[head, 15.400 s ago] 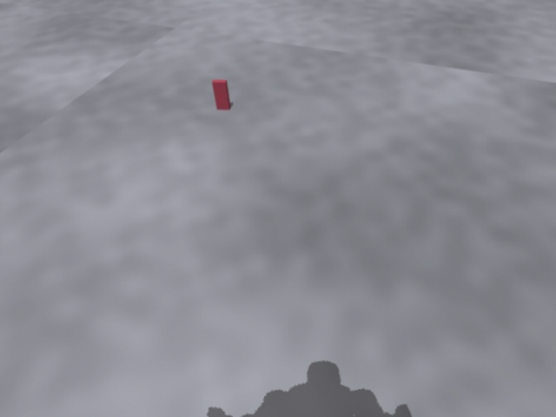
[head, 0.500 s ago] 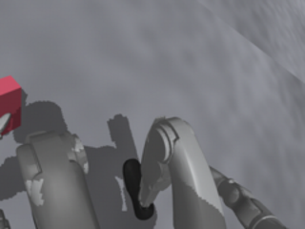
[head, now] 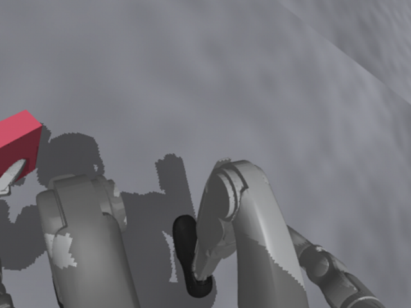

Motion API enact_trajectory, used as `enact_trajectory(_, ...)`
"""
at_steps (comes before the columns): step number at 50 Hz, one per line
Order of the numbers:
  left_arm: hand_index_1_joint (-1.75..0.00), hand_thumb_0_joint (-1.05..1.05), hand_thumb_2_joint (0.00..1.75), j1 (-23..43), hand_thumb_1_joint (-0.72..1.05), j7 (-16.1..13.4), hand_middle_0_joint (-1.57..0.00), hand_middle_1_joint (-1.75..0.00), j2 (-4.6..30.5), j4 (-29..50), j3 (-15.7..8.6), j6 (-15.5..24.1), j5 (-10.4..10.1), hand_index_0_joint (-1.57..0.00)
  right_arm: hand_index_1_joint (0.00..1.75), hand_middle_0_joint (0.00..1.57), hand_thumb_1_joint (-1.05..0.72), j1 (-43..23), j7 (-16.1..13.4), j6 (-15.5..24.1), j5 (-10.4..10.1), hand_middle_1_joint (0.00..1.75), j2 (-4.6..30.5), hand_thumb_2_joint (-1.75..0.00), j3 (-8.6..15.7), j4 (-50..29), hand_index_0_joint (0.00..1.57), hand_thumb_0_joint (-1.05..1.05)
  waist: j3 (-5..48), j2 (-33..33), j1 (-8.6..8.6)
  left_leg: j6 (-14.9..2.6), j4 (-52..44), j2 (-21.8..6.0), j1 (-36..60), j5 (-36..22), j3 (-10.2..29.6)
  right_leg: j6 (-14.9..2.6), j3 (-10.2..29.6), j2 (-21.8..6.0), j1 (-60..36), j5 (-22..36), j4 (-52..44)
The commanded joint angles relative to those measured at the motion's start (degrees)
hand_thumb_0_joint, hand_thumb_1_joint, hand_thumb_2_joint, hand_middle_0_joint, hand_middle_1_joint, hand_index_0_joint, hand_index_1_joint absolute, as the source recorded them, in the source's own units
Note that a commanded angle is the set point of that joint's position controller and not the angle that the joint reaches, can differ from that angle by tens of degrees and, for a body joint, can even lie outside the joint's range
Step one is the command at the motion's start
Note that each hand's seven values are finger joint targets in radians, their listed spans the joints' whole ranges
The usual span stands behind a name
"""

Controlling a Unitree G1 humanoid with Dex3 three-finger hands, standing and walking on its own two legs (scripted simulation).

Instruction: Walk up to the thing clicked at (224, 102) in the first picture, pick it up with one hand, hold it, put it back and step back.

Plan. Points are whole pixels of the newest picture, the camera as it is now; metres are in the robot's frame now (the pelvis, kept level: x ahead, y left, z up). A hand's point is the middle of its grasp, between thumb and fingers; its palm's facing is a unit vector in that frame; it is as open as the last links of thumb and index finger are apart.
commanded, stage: settle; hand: left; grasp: from the side
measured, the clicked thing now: (6, 158) +0.37 +0.28 -0.17
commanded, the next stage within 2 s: hold in 1.60 s
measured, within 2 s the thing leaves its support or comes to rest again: neither
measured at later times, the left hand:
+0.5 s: hand out of the picture +0.35 +0.31 -0.03, palm faces +0.35 -0.94 -0.05, open 8.1 cm
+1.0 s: hand out of the picture +0.35 +0.30 +0.04, palm faces +0.35 -0.94 -0.05, open 8.1 cm
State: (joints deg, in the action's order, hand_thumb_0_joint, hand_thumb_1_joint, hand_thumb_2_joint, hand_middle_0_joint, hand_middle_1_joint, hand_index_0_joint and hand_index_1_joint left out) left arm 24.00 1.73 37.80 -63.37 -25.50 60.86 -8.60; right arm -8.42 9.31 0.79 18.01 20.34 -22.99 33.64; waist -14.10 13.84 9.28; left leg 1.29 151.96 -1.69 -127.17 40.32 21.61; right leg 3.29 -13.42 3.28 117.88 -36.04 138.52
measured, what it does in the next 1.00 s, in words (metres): rises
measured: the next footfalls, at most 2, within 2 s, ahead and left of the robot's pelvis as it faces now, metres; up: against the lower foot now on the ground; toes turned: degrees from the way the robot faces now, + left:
none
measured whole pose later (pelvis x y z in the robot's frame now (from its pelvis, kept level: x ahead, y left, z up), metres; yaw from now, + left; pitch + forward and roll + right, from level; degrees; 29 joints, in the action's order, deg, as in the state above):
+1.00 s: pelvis +0.02 -0.02 +0.07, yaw +10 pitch +30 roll -5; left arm 21.0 13.9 20.5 -37.9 -22.4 35.3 -11.8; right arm 1.0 3.6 -0.6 2.9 17.0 -0.9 38.3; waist 5.6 1.2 2.1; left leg 1.8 133.7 -2.6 -125.0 39.4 7.7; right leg 0.4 -3.8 -0.8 121.3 -39.8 130.8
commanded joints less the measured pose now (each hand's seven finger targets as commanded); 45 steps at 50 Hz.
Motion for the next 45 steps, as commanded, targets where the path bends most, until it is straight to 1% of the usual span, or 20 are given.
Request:
enact_trajectory(1, -1.49, 0.00, 1.34, 9.71, 0.38, 0.59, -1.43, -1.47, 6.57, 14.73, 0.75, 2.42, -0.66, -1.42, 0.30, 0.20, -0.92, 1.47, -1.26, -0.25, -0.94, 0.30, 18.50, -0.90, 9.15, -1.60, 0.20, 0.00, 36.36, -32.12, 3.05, 0.32, -21.07, -2.19, 23.19, -5.55, -8.16, -4.60, -4.36, 2.38, -12.41, 9.95, -9.67)
enact_trajectory(6, -1.52, 0.00, 1.34, 9.47, 0.35, 1.41, -1.45, -1.50, 5.14, 19.77, 1.05, -0.96, -1.04, -1.44, 0.30, 0.20, -0.92, 2.79, -1.40, -0.42, -2.81, 0.30, 17.58, -0.90, 11.83, -1.59, 0.20, 0.00, 38.54, -31.72, 1.01, -0.11, -22.70, -1.80, 22.52, -3.26, -8.99, -4.79, -3.33, 1.95, -10.52, 7.70, -10.26)
enact_trajectory(9, -1.52, 0.00, 1.33, 8.44, 0.36, 1.95, -1.45, -1.50, 2.40, 22.72, 2.37, -3.32, -0.88, -1.45, 0.30, 0.20, -0.91, 3.58, -1.48, -0.70, -4.01, 0.30, 16.78, -0.90, 13.69, -1.39, 0.20, 0.00, 38.85, -31.71, -0.04, -0.13, -24.45, -1.67, 22.48, -1.60, -9.20, -4.91, -2.71, 1.50, -8.24, 6.14, -10.40)
enact_trajectory(10, -1.53, 0.00, 1.34, 9.26, 0.34, 2.09, -1.46, -1.51, 3.21, 24.55, 1.56, -4.09, -0.96, -1.46, 0.30, 0.20, -0.91, 4.37, -1.66, -0.75, -4.48, 0.30, 16.66, -0.90, 14.34, -1.31, 0.20, 0.00, 40.42, -32.30, -0.73, -0.12, -24.91, -1.66, 23.22, -2.16, -9.38, -5.07, -2.33, 1.46, -8.32, 6.60, -10.33)
enact_trajectory(14, -1.52, 0.00, 1.32, 8.28, 0.30, 3.43, -1.46, -1.51, 0.05, 28.78, 3.51, -7.70, -1.66, -1.46, 0.30, 0.20, -0.91, 5.64, -2.06, -1.04, -6.54, 0.30, 14.94, -0.90, 16.42, -1.33, 0.20, 0.00, 43.22, -31.88, -1.62, -0.54, -26.11, -1.11, 23.17, -2.39, -10.85, -5.28, -0.84, 1.13, -8.24, 6.28, -11.70)
enact_trajectory(15, -1.53, 0.00, 1.32, 8.13, 0.28, 3.40, -1.46, -1.51, 0.40, 29.02, 2.47, -8.82, -1.60, -1.46, 0.30, 0.20, -0.91, 6.44, -2.28, -1.20, -7.08, 0.30, 14.79, -0.90, 16.98, -1.14, 0.20, 0.00, 43.46, -31.42, -2.08, -0.58, -26.67, -1.09, 23.38, -2.45, -10.93, -5.33, -0.58, 0.96, -7.64, 6.16, -11.91)
enact_trajectory(17, -1.52, 0.00, 1.31, 9.27, 0.26, 3.82, -1.44, -1.51, -1.29, 30.72, 3.52, -10.28, -2.06, -1.45, 0.30, 0.20, -0.91, 7.10, -2.49, -1.39, -7.91, 0.30, 13.85, -0.90, 17.89, -0.92, 0.20, 0.00, 44.30, -30.05, -1.85, -1.00, -26.57, -0.76, 21.97, -1.63, -11.85, -5.31, 0.16, 0.88, -8.29, 5.43, -13.04)
enact_trajectory(19, -1.52, 0.00, 1.30, 8.56, 0.22, 4.15, -1.44, -1.51, -2.39, 30.71, 3.88, -11.90, -2.25, -1.45, 0.30, 0.20, -0.91, 7.63, -2.74, -1.52, -8.80, 0.30, 13.37, -0.90, 18.84, -0.97, 0.20, 0.00, 44.21, -28.62, -2.43, -1.22, -27.62, -0.51, 21.13, -0.33, -12.32, -5.35, 0.52, 0.64, -7.59, 3.97, -13.81)
enact_trajectory(21, -1.51, 0.00, 1.28, 7.76, 0.21, 4.61, -1.42, -1.50, -1.38, 32.64, 3.27, -13.12, -1.94, -1.43, 0.30, 0.20, -0.91, 8.07, -3.03, -1.84, -9.54, 0.30, 12.48, -0.90, 19.75, -0.85, 0.20, 0.00, 46.09, -28.05, -3.77, -1.45, -27.97, -0.37, 21.37, -0.63, -13.24, -5.36, 1.36, 0.65, -8.57, 3.48, -14.73)
enact_trajectory(23, -1.49, 0.00, 1.27, 7.42, 0.22, 5.54, -1.41, -1.49, -2.83, 33.34, 4.14, -14.27, -2.05, -1.42, 0.30, 0.20, -0.91, 8.44, -3.17, -1.97, -10.39, 0.30, 12.06, -0.90, 20.52, -0.80, 0.20, 0.00, 46.70, -28.02, -3.88, -1.43, -29.17, -0.27, 21.55, -0.92, -13.38, -5.57, 1.76, 0.33, -7.80, 3.38, -14.57)
enact_trajectory(24, -1.50, 0.00, 1.28, 7.47, 0.21, 5.78, -1.42, -1.50, -2.47, 34.14, 3.43, -14.79, -2.38, -1.43, 0.30, 0.20, -0.91, 8.49, -3.36, -1.90, -10.79, 0.30, 11.68, -0.90, 21.00, -0.79, 0.20, 0.00, 46.91, -26.91, -4.57, -1.74, -28.88, -0.09, 20.85, -0.68, -14.16, -5.52, 2.35, 0.33, -8.26, 3.01, -15.49)
enact_trajectory(26, -1.51, 0.00, 1.28, 7.32, 0.18, 6.31, -1.41, -1.51, -3.41, 33.90, 2.80, -15.79, -3.20, -1.42, 0.30, 0.20, -0.90, 9.51, -3.67, -1.92, -11.47, 0.30, 11.16, -0.90, 21.69, -0.63, 0.20, 0.00, 48.55, -24.22, -4.23, -2.00, -28.55, 0.08, 20.03, -2.34, -14.89, -5.24, 2.99, 0.14, -10.68, 3.97, -16.28)
enact_trajectory(29, -1.51, 0.00, 1.28, 7.86, 0.16, 7.35, -1.41, -1.50, -3.37, 35.46, 1.74, -16.79, -3.95, -1.42, 0.30, 0.20, -0.90, 10.14, -4.19, -1.93, -12.43, 0.30, 10.29, -0.90, 22.77, -0.39, 0.20, 0.00, 50.51, -23.44, -5.61, -2.11, -28.98, 0.15, 21.21, -3.84, -15.89, -5.34, 4.22, -0.14, -11.35, 4.52, -17.36)
enact_trajectory(31, -1.52, 0.00, 1.30, 9.21, 0.16, 8.22, -1.41, -1.51, -4.59, 35.99, 2.82, -17.35, -3.96, -1.42, 0.30, 0.20, -0.90, 10.24, -4.42, -1.72, -12.76, 0.30, 9.93, -0.90, 23.24, -0.42, 0.20, 0.00, 50.42, -22.17, -4.99, -2.37, -29.40, 0.29, 20.24, -2.78, -16.28, -5.26, 4.55, -0.34, -11.64, 3.27, -18.23)
enact_trajectory(32, -1.52, 0.00, 1.30, 7.71, 0.16, 8.43, -1.42, -1.51, -3.52, 35.99, 1.30, -17.61, -3.93, -1.43, 0.30, 0.20, -0.90, 10.53, -4.57, -1.66, -13.05, 0.30, 9.85, -0.90, 23.67, -0.45, 0.20, 0.00, 51.78, -21.83, -5.86, -2.38, -29.74, 0.30, 21.02, -3.13, -16.53, -5.28, 4.83, -0.48, -12.28, 3.31, -18.42)
enact_trajectory(36, -1.52, 0.00, 1.30, 8.18, 0.15, 10.29, -1.41, -1.52, -4.54, 37.30, 1.63, -18.71, -4.36, -1.43, 0.30, 0.20, -0.91, 11.16, -5.15, -1.39, -13.87, 0.30, 9.23, -0.90, 24.65, -0.27, 0.20, 0.00, 53.02, -21.29, -6.34, -2.48, -30.83, 0.35, 21.94, -4.24, -17.43, -5.26, 5.81, -0.87, -13.20, 3.47, -19.47)
enact_trajectory(39, -1.52, 0.00, 1.30, 8.90, 0.15, 10.74, -1.41, -1.51, -4.23, 37.98, -0.19, -19.60, -4.87, -1.42, 0.30, 0.20, -0.91, 12.06, -5.53, -0.97, -14.25, 0.30, 8.65, -0.90, 25.22, -0.29, 0.20, 0.00, 54.75, -20.25, -6.99, -2.61, -31.20, 0.36, 22.31, -5.02, -18.05, -5.10, 6.62, -1.16, -15.29, 3.86, -20.88)
enact_trajectory(41, -1.53, 0.00, 1.30, 5.33, 0.15, 11.22, -1.42, -1.52, -3.52, 35.71, -1.06, -20.43, -4.42, -1.44, 0.30, 0.20, -0.91, 12.46, -5.87, -0.93, -14.55, 0.30, 8.75, -0.90, 25.78, -0.07, 0.20, 0.00, 54.77, -19.41, -7.65, -2.62, -31.95, 0.32, 23.30, -5.63, -18.40, -5.13, 7.12, -1.30, -15.50, 3.93, -21.65)
enact_trajectory(42, -1.52, 0.00, 1.30, 7.91, 0.16, 11.63, -1.43, -1.52, -4.92, 38.22, 0.72, -20.32, -4.42, -1.44, 0.30, 0.20, -0.91, 12.34, -5.94, -0.80, -14.59, 0.30, 8.45, -0.90, 25.76, -0.18, 0.20, 0.00, 54.46, -20.30, -6.96, -2.59, -32.30, 0.29, 23.31, -5.72, -18.33, -5.24, 7.02, -1.32, -15.10, 4.09, -21.44)
enact_trajectory(45, -1.54, 0.00, 1.31, 8.72, 0.16, 11.99, -1.45, -1.54, -5.63, 38.51, -0.25, -20.99, -4.99, -1.46, 0.30, 0.20, -0.91, 13.35, -6.32, -0.30, -14.86, 0.30, 8.05, -0.90, 26.20, 0.32, 0.20, 0.00, 56.45, -20.71, -7.46, -2.45, -33.01, 0.27, 25.97, -7.53, -18.43, -5.38, 7.24, -1.51, -15.52, 5.67, -21.75)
